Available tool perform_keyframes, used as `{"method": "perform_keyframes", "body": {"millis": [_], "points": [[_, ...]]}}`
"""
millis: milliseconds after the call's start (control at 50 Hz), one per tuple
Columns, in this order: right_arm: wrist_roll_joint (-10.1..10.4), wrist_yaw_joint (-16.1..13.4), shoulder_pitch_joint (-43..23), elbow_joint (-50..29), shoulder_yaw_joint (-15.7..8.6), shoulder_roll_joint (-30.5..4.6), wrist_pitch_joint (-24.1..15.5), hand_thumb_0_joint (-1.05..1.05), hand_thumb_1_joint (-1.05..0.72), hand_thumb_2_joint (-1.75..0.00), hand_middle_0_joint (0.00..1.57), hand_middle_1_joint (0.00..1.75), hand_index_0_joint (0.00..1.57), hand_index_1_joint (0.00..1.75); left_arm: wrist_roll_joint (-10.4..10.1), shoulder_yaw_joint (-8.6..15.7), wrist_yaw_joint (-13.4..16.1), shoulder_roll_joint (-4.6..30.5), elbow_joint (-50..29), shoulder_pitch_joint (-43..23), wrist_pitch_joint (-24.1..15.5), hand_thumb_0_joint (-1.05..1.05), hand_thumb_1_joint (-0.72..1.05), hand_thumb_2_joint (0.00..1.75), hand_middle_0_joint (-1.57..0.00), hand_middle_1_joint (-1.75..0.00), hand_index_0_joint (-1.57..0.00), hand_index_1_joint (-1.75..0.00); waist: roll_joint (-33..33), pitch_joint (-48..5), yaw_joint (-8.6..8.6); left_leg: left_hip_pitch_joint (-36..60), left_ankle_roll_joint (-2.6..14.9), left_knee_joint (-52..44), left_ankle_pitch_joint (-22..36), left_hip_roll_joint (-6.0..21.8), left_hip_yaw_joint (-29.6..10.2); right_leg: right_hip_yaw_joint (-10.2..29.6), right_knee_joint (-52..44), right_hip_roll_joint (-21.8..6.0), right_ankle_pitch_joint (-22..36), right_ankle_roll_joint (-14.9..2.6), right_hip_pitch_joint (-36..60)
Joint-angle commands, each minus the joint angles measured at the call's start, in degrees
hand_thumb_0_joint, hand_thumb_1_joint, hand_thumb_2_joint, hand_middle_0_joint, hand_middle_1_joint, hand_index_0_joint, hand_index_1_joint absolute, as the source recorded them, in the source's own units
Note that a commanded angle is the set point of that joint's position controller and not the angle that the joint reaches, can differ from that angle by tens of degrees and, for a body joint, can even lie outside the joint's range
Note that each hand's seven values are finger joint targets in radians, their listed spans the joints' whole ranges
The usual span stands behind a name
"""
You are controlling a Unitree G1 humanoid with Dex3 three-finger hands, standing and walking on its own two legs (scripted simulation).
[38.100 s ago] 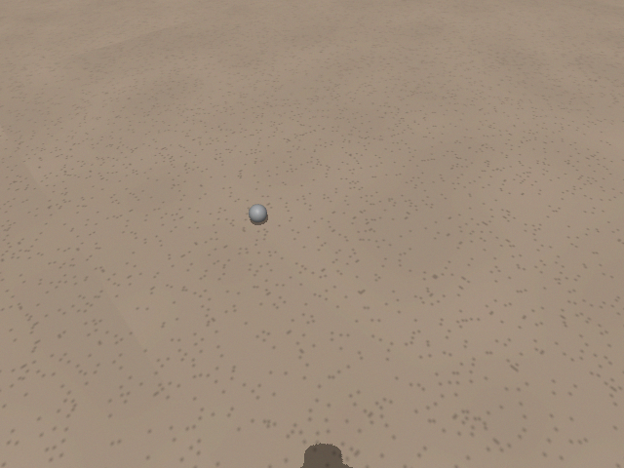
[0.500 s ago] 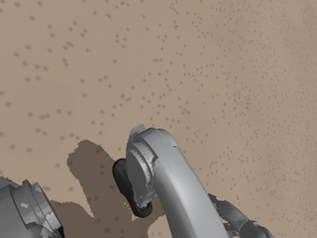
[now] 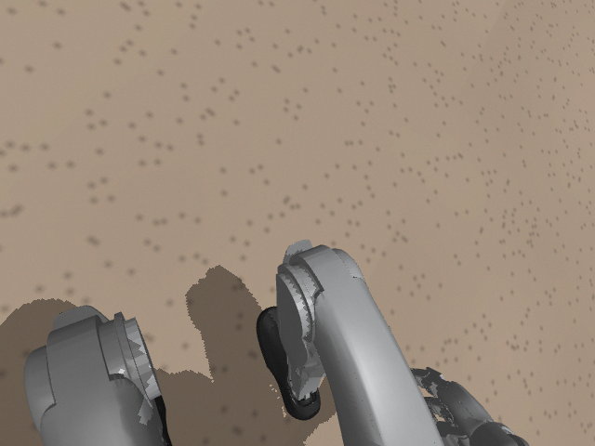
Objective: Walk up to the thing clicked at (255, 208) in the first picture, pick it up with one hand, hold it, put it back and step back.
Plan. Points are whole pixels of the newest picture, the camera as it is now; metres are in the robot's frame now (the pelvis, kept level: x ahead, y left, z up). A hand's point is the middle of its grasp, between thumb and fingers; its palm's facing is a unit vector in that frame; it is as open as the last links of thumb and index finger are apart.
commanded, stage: lift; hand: left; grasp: from above
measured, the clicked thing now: out of the picture +0.51 +0.37 -0.18
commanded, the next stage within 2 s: hold in 1.80 s
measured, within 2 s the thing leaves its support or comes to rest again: neither
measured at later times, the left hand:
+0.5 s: hand out of the picture +0.45 +0.36 -0.08, palm faces -0.47 -0.14 -0.87, open 10.0 cm
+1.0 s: hand out of the picture +0.36 +0.34 +0.12, palm faces -0.42 -0.16 -0.90, open 10.0 cm
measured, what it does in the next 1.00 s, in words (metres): rises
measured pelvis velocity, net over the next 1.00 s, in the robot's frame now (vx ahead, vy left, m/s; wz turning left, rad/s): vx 0.00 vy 0.00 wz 0.17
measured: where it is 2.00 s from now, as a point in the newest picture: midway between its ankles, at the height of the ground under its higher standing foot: (228, 413)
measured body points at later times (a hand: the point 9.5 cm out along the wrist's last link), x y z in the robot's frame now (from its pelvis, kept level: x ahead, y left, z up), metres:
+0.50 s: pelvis -0.01 +0.00 +0.04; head +0.23 +0.09 +0.41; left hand +0.47 +0.36 -0.03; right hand +0.08 -0.27 -0.06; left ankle +0.08 +0.12 -0.29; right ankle +0.11 -0.12 -0.29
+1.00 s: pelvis +0.00 +0.00 +0.19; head +0.16 +0.05 +0.61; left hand +0.38 +0.34 +0.17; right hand +0.16 -0.24 +0.07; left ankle +0.07 +0.12 -0.29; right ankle +0.11 -0.12 -0.29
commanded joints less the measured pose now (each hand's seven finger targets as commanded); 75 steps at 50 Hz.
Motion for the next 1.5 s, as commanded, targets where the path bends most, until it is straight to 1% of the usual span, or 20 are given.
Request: {"method": "perform_keyframes", "body": {"millis": [0,40,60,80,160,260,340,440,620,660,820,980,1020,1160,1200,1240,1260,1340,1400,1480], "points": [[0.6,-1.2,12.2,-0.1,-6.0,-16.1,1.6,0.00,-0.90,-0.90,0.20,0.30,0.20,0.30,-0.8,2.2,1.7,14.1,-10.9,-19.3,0.5,0.00,0.60,0.81,-0.87,-0.93,-0.92,-0.88,29.1,-42.8,-1.89,35.7,-0.42,-14.3,12.4,1.5,4.6,-4.0,-12.1,1.8,13.4,-5.69,16.6],[0.7,-1.4,12.8,0.3,-6.3,-15.9,2.0,0.00,-0.93,-0.91,0.20,0.30,0.20,0.30,-0.9,2.2,1.3,13.9,-11.3,-19.6,0.7,0.00,0.57,0.74,-0.85,-0.98,-0.93,-0.90,28.1,-42.2,-2.08,35.4,-0.18,-14.4,12.2,1.3,5.3,-3.6,-13.1,1.7,13.2,-5.57,17.5],[0.7,-1.6,12.7,0.2,-6.3,-16.1,2.1,0.00,-0.88,-0.89,0.20,0.30,0.20,0.30,-1.0,2.1,1.1,13.6,-10.7,-19.2,0.8,0.00,0.49,0.77,-0.77,-0.90,-0.85,-0.82,27.6,-41.3,-2.06,34.1,-0.20,-14.5,11.8,1.1,5.4,-3.5,-13.2,1.6,12.7,-5.75,17.4],[0.8,-1.7,12.8,0.2,-6.5,-16.0,2.1,0.00,-0.93,-0.91,0.20,0.30,0.20,0.30,-1.1,2.5,0.6,13.9,-11.0,-18.2,1.0,0.00,0.52,0.69,-0.82,-0.96,-0.89,-0.88,27.4,-41.6,-1.31,34.9,-0.17,-14.7,11.8,1.0,5.6,-3.3,-13.5,1.6,12.5,-5.88,17.3],[1.3,-2.0,13.3,-0.6,-7.4,-15.1,3.1,0.00,-0.91,-0.90,0.20,0.30,0.20,0.30,-2.9,3.4,-1.5,14.0,-15.2,-17.5,1.8,0.00,0.58,0.72,-0.83,-0.93,-0.91,-0.85,29.6,-47.5,0.57,37.5,-0.17,-16.3,13.1,0.9,6.5,-2.3,-14.2,1.5,13.2,-5.77,20.5],[2.4,-2.5,14.1,-0.9,-9.0,-15.2,4.4,0.00,-0.91,-0.90,0.20,0.30,0.20,0.30,-4.3,4.6,-4.7,14.3,-17.7,-13.7,2.5,0.00,0.56,0.71,-0.81,-0.94,-0.89,-0.85,26.0,-48.7,1.99,38.0,0.32,-18.1,13.3,0.3,6.8,-1.6,-16.4,1.3,12.8,-6.03,21.5],[3.0,-3.0,13.8,-0.7,-9.8,-14.1,5.1,0.00,-0.90,-0.90,0.20,0.30,0.20,0.30,-5.9,5.2,-5.8,12.7,-22.4,-11.6,1.6,0.00,0.56,0.70,-0.82,-0.90,-0.90,-0.82,23.9,-48.2,3.12,36.0,0.81,-20.0,9.0,-0.3,8.2,-0.4,-19.3,1.0,9.5,-6.04,23.5],[4.5,-4.0,13.8,-0.2,-11.8,-12.9,5.4,0.00,-0.90,-0.90,0.20,0.30,0.20,0.30,-7.5,5.8,-7.3,11.3,-28.0,-7.5,0.6,0.00,0.54,0.68,-0.78,-0.91,-0.86,-0.83,24.7,-52.2,5.34,42.2,0.81,-24.6,10.4,-0.6,8.1,0.6,-21.5,0.5,10.5,-6.13,24.4],[6.6,-5.1,12.1,0.8,-14.6,-10.0,5.2,0.00,-0.90,-0.90,0.20,0.30,0.20,0.30,-11.1,3.8,-8.6,4.4,-34.1,-1.4,0.6,0.00,0.59,0.80,-0.82,-0.97,-0.89,-0.90,21.4,-52.9,7.21,50.9,1.62,-34.2,8.4,0.5,7.0,2.2,-26.7,0.0,10.8,-5.12,27.3],[6.9,-5.6,11.5,1.3,-14.7,-9.4,4.8,0.00,-0.90,-0.90,0.20,0.30,0.20,0.30,-11.7,3.4,-8.5,3.2,-34.5,-0.1,0.9,0.00,0.57,0.79,-0.79,-0.99,-0.86,-0.91,20.4,-50.2,7.41,50.8,1.48,-36.8,6.2,0.4,6.7,2.3,-28.2,-0.1,9.7,-5.09,28.9],[8.4,-7.2,9.5,1.3,-16.0,-7.9,3.5,0.00,-0.90,-0.90,0.20,0.30,0.20,0.30,-12.7,2.6,-7.6,-0.4,-40.8,6.8,2.8,0.00,0.51,0.76,-0.73,-1.00,-0.81,-0.91,17.9,-51.1,9.60,60.8,1.35,-47.3,5.9,0.8,6.7,3.2,-37.1,-0.3,10.6,-4.23,40.5],[9.4,-8.8,6.8,2.6,-15.9,-5.6,1.8,0.00,-0.90,-0.90,0.20,0.30,0.20,0.30,-13.2,0.6,-5.9,-6.0,-42.9,14.5,5.5,0.00,0.47,0.77,-0.70,-1.03,-0.78,-0.94,14.5,-45.4,10.26,70.6,0.97,-59.2,4.5,0.7,7.3,4.9,-50.0,-0.2,9.5,-3.91,53.2],[9.6,-9.3,6.2,3.2,-16.0,-5.3,1.2,0.00,-0.90,-0.90,0.20,0.30,0.20,0.30,-13.2,1.2,-5.3,-5.7,-42.8,16.0,6.0,0.00,0.47,0.79,-0.71,-1.03,-0.78,-0.95,13.1,-44.4,10.92,73.3,0.93,-61.8,5.4,0.7,7.6,5.4,-53.1,-0.3,9.9,-3.88,56.7],[10.3,-10.5,6.2,4.4,-15.8,-3.7,-1.7,0.00,-0.90,-0.90,0.20,0.30,0.20,0.30,-13.0,-3.2,-3.6,-12.2,-39.2,19.8,6.0,0.00,0.47,0.77,-0.71,-1.04,-0.79,-0.95,10.0,-35.3,10.79,80.0,0.71,-71.6,4.2,0.1,8.7,7.6,-65.6,-0.1,7.3,-3.96,66.9],[10.3,-10.6,6.2,5.0,-16.1,-3.7,-2.6,0.00,-0.90,-0.90,0.20,0.30,0.20,0.30,-13.3,-3.0,-2.8,-12.8,-37.7,20.5,6.0,0.00,0.47,0.75,-0.70,-1.05,-0.78,-0.95,9.3,-34.1,11.11,81.9,0.57,-73.8,5.3,0.1,8.8,8.1,-68.1,-0.2,7.7,-3.90,69.4],[10.5,-10.7,6.6,4.9,-16.2,-3.2,-3.2,0.00,-0.90,-0.90,0.20,0.30,0.20,0.30,-12.6,-5.0,-2.1,-15.3,-35.9,21.9,6.0,0.00,0.47,0.75,-0.69,-1.05,-0.78,-0.96,8.4,-32.2,10.95,83.5,0.49,-75.8,6.6,-0.3,9.5,8.7,-71.1,-0.1,8.2,-3.97,72.1],[10.5,-10.8,6.6,5.3,-16.5,-3.5,-3.4,0.00,-0.90,-0.90,0.20,0.30,0.20,0.30,-12.3,-4.0,-1.7,-14.5,-35.7,22.4,6.0,0.00,0.47,0.74,-0.70,-1.05,-0.79,-0.95,8.7,-32.4,11.84,85.1,0.35,-77.3,7.2,-0.2,9.3,8.9,-72.1,-0.2,8.8,-3.90,73.3],[10.3,-10.8,7.4,6.3,-16.6,-3.4,-4.3,0.00,-0.90,-0.90,0.20,0.30,0.20,0.30,-11.3,-5.8,0.4,-16.9,-34.4,19.2,5.9,0.00,0.49,0.77,-0.71,-1.07,-0.80,-0.98,9.5,-30.6,11.36,90.5,0.01,-81.9,8.8,0.0,9.2,8.9,-75.9,-0.1,11.0,-3.80,76.5],[10.2,-10.5,7.3,6.7,-16.9,-3.4,-4.6,0.00,-0.90,-0.90,0.20,0.30,0.20,0.30,-11.0,-6.1,1.9,-17.3,-32.3,19.3,6.3,0.00,0.52,0.77,-0.74,-1.04,-0.83,-0.95,9.3,-28.7,12.22,94.1,-0.20,-86.0,8.2,0.1,9.1,8.9,-79.1,-0.2,10.6,-3.80,79.1],[10.2,-10.4,8.1,7.2,-17.3,-3.3,-4.6,0.00,-0.90,-0.90,0.20,0.30,0.20,0.30,-10.7,-6.7,2.6,-18.1,-30.4,20.6,7.4,0.00,0.51,0.78,-0.73,-1.06,-0.81,-0.97,8.0,-29.0,12.90,98.8,-0.36,-88.6,15.6,0.1,10.1,8.9,-82.5,-0.2,16.7,-3.67,85.1]]}}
